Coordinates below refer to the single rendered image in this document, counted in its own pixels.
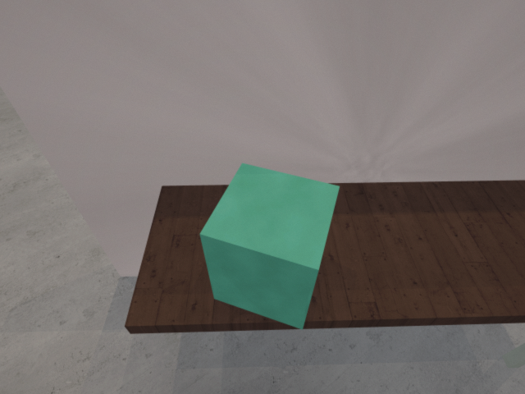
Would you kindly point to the carton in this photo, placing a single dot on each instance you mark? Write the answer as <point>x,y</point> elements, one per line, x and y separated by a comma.
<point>263,243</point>

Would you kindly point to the table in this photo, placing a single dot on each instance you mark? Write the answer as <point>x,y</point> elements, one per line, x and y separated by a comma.
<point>397,254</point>

